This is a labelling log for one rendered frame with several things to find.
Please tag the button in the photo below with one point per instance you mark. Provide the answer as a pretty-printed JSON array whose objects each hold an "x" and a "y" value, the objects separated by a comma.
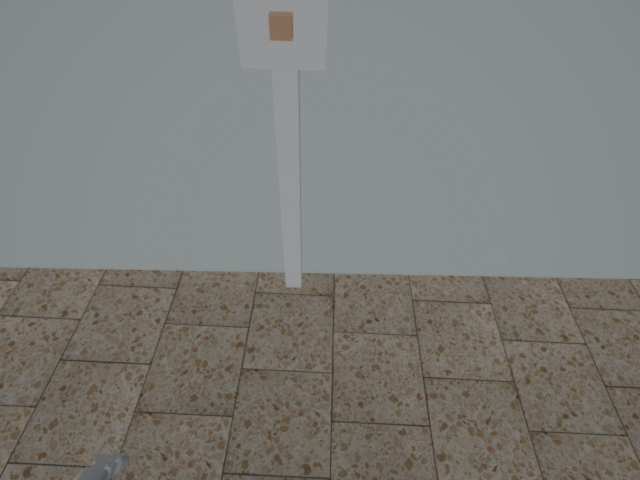
[{"x": 281, "y": 26}]

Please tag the panel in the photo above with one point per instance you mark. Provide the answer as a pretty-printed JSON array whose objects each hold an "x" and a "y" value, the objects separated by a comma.
[{"x": 307, "y": 51}]

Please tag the left robot hand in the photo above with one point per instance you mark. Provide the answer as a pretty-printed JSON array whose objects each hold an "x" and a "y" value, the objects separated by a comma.
[{"x": 104, "y": 467}]

